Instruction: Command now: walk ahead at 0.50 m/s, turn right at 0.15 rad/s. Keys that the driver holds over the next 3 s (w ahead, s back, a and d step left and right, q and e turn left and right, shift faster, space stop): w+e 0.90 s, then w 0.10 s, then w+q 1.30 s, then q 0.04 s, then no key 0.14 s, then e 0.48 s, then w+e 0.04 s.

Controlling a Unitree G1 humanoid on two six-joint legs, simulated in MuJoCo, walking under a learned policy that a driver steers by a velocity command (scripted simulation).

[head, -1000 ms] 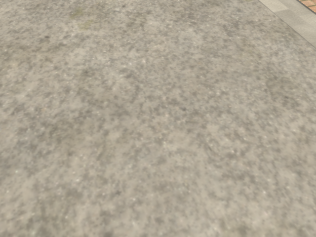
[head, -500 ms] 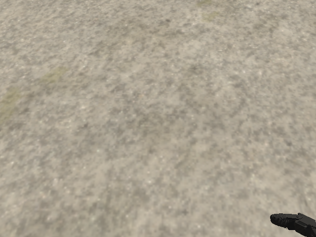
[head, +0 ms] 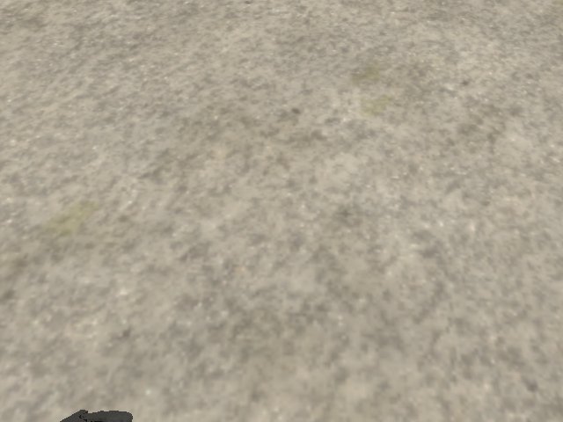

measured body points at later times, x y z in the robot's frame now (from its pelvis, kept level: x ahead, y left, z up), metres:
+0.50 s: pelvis +0.29 -0.05 +0.00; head +0.32 -0.07 +0.45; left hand +0.38 +0.23 -0.10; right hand +0.46 -0.33 -0.07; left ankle +0.49 +0.06 -0.71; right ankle +0.18 -0.12 -0.74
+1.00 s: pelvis +0.54 -0.12 +0.00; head +0.57 -0.15 +0.45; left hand +0.85 -0.04 -0.08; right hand +0.39 -0.38 -0.13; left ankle +0.49 +0.04 -0.74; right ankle +0.61 -0.33 -0.70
